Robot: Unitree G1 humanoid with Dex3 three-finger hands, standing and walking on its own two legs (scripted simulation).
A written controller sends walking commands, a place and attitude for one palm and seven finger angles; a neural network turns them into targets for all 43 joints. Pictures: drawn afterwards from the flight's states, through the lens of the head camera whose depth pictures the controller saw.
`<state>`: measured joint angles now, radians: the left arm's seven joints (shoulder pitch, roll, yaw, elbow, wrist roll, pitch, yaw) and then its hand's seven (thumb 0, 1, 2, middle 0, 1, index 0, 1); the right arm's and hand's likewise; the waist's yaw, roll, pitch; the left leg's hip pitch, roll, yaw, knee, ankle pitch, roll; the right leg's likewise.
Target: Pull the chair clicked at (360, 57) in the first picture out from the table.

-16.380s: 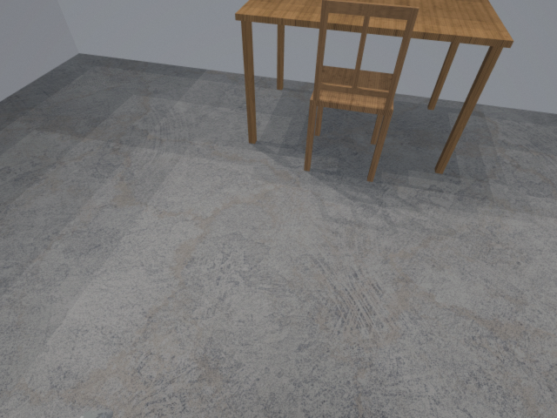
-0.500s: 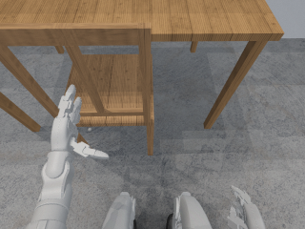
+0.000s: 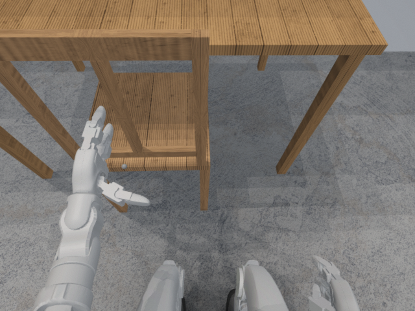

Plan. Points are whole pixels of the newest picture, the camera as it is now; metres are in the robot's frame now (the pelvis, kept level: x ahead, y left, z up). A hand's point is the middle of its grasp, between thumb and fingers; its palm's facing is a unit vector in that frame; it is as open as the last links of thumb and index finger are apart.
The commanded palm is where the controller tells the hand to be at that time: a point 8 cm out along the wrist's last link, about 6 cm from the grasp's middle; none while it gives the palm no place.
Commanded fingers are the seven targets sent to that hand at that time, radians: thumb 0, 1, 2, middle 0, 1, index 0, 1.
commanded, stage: push the fingers through the gap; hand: left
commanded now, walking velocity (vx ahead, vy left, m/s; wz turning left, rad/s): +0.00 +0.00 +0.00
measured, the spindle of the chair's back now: (122, 114) +0.50 +0.20 +0.02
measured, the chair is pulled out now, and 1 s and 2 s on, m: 0.00 0.00 0.00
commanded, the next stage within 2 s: hook a spindle and tug to test in 1.32 s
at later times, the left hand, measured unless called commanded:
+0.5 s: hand (130, 142) +0.42 +0.17 +0.03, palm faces +0.07 -1.00 -0.04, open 16.9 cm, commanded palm +0.39 +0.22 +0.03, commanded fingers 0.00 -0.50 0.30 -0.06 -0.08 -0.06 -0.08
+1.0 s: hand (130, 121) +0.47 +0.18 +0.03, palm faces +0.08 -1.00 -0.03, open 16.9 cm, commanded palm +0.44 +0.23 +0.03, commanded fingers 0.00 -0.50 0.30 -0.06 -0.08 -0.06 -0.08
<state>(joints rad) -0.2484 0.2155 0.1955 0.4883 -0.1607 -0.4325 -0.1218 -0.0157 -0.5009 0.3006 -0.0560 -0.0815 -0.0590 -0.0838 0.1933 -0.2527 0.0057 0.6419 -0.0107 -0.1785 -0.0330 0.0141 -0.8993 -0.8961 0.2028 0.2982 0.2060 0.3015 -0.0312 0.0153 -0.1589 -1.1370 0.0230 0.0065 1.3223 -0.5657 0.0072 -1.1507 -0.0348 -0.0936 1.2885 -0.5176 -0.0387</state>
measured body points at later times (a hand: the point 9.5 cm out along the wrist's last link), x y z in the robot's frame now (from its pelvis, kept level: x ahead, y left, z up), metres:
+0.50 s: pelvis +0.00 +0.00 +0.00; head +0.12 +0.00 +0.43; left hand +0.41 +0.22 +0.04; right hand +0.11 -0.26 -0.12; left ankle +0.03 +0.11 -0.61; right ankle +0.05 -0.10 -0.61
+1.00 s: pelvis +0.00 +0.00 -0.01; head +0.14 +0.01 +0.42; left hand +0.46 +0.23 +0.04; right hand +0.07 -0.27 -0.13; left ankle +0.03 +0.11 -0.61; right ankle +0.05 -0.10 -0.61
